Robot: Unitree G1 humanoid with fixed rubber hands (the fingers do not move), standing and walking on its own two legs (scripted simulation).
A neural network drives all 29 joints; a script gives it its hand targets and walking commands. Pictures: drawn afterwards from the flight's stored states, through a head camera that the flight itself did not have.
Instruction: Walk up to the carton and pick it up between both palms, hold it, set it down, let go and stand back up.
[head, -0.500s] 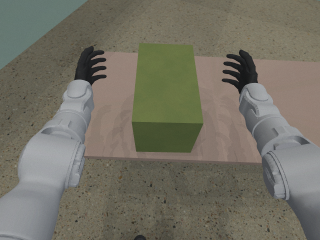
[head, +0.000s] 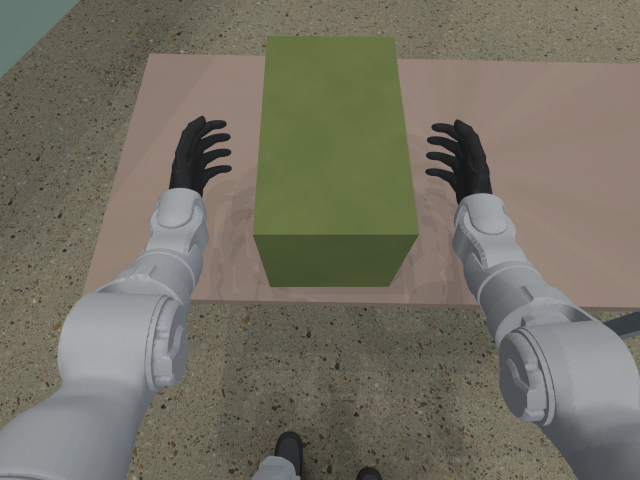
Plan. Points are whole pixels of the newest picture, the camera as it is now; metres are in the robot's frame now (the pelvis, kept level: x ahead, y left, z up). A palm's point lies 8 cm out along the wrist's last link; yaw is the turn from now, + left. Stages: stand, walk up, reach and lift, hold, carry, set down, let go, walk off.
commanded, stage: reach and lift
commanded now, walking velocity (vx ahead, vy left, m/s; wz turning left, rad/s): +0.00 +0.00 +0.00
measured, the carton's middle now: (330, 166) +0.54 +0.06 -0.04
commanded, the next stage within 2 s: none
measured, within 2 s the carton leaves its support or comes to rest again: neither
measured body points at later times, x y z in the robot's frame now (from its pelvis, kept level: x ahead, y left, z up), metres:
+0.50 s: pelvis -0.01 +0.01 +0.00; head +0.16 +0.03 +0.41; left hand +0.48 +0.20 +0.02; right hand +0.49 -0.08 +0.02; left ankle +0.03 +0.11 -0.71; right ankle -0.04 -0.11 -0.71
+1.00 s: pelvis -0.02 +0.02 +0.00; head +0.14 +0.05 +0.42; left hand +0.47 +0.20 +0.03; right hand +0.47 -0.08 +0.03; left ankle +0.03 +0.11 -0.71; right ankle -0.04 -0.11 -0.71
